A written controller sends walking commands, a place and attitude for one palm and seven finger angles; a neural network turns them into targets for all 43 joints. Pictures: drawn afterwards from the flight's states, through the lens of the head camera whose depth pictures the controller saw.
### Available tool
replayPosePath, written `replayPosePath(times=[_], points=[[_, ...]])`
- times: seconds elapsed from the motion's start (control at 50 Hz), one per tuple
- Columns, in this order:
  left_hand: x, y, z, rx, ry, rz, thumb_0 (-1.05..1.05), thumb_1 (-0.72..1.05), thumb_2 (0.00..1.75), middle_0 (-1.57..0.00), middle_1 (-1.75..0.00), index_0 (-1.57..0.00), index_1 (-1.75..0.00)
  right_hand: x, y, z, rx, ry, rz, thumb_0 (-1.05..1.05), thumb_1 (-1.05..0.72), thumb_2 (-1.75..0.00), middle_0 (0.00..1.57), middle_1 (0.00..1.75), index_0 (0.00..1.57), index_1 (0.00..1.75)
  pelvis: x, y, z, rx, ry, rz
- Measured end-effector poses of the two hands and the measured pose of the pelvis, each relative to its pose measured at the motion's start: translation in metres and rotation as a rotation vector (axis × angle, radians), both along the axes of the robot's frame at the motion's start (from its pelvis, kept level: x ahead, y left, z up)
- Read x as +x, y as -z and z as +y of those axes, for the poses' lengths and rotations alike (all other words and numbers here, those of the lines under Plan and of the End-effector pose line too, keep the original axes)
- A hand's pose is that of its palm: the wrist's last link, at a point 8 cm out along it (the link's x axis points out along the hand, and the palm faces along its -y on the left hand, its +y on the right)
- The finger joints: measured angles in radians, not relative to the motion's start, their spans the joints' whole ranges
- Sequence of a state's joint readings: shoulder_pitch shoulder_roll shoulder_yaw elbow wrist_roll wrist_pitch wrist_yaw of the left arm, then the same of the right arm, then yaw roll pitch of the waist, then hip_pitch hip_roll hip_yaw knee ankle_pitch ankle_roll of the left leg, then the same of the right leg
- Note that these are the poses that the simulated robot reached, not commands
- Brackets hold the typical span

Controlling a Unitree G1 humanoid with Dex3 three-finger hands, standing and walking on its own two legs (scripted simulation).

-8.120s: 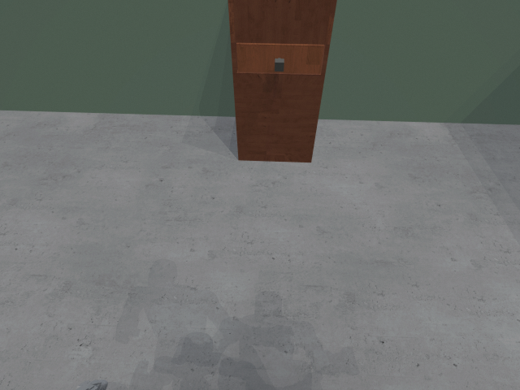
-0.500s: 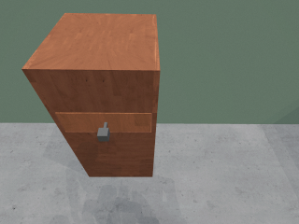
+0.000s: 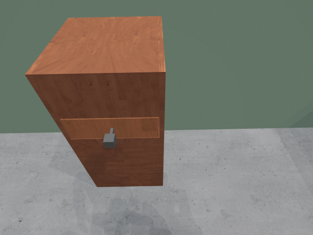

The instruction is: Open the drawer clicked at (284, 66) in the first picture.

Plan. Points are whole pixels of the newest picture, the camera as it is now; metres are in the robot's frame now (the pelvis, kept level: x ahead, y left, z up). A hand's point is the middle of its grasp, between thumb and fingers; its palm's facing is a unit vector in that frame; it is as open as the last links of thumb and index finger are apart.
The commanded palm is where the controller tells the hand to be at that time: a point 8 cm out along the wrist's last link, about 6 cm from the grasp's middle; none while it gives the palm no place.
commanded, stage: look again from close up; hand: left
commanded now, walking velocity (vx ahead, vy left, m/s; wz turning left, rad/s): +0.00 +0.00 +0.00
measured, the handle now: (110, 136) +0.50 +0.22 -0.15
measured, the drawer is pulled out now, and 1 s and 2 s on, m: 0.00 0.00 0.00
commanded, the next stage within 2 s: raise the hand with hooked fingers in 0.02 s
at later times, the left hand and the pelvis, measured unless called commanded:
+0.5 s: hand (87, 226) +0.16 +0.19 -0.06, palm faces -0.08 -0.15 -0.99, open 8.3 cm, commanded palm +0.14 +0.22 -0.02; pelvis -0.04 -0.02 -0.03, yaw -4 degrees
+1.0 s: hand (78, 199) +0.20 +0.21 -0.01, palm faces -0.04 -0.10 -0.99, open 11.2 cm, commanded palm +0.18 +0.22 +0.05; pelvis -0.03 -0.01 -0.02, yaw -1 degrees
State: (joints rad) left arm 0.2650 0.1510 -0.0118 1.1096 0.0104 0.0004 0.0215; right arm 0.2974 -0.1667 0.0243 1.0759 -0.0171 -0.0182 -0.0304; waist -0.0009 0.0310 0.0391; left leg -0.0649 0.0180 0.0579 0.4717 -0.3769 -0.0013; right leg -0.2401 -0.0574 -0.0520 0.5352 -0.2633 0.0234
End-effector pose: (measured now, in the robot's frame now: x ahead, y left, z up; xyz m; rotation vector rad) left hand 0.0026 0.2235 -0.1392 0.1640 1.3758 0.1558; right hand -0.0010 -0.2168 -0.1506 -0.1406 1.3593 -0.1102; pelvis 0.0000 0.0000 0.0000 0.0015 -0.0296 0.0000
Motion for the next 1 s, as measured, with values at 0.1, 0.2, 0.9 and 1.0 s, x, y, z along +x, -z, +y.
replayPosePath(times=[0.1, 0.2, 0.9, 1.0], points=[[-0.001, -0.001, -0.004, 0.001, -0.002, 0.011, 0.0, 0.92, 0.9, -0.2, -0.3, -0.2, -0.3, -0.011, 0.001, 0.0, 0.01, 0.007, 0.04, 0.0, -0.91, -0.9, 0.2, 0.3, 0.2, 0.3, 0.0, -0.001, -0.004, 0.002, 0.0, 0.002], [0.041, -0.03, 0.002, 0.135, 0.174, -0.209, 0.02, 0.92, 0.89, -0.21, -0.3, -0.21, -0.3, 0.0, -0.006, -0.011, -0.032, 0.03, -0.091, 0.01, -0.92, -0.89, 0.2, 0.3, 0.2, 0.3, -0.004, 0.002, -0.006, 0.007, 0.022, 0.024], [0.181, -0.178, -0.005, 1.109, 0.955, -0.803, 0.0, 0.19, 0.59, -0.27, -0.76, -0.27, -0.75, 0.138, -0.03, 0.002, 0.04, -0.166, -0.52, 0.01, -0.9, -0.89, 0.2, 0.3, 0.2, 0.3, -0.038, 0.02, -0.019, 0.022, 0.01, 0.129], [0.182, -0.184, -0.007, 1.075, 1.017, -0.844, 0.0, 0.07, 0.54, -0.28, -0.83, -0.28, -0.83, 0.12, -0.027, -0.017, -0.014, -0.14, -0.456, 0.01, -0.9, -0.89, 0.2, 0.3, 0.2, 0.3, -0.034, 0.015, -0.013, 0.021, 0.016, 0.123]])
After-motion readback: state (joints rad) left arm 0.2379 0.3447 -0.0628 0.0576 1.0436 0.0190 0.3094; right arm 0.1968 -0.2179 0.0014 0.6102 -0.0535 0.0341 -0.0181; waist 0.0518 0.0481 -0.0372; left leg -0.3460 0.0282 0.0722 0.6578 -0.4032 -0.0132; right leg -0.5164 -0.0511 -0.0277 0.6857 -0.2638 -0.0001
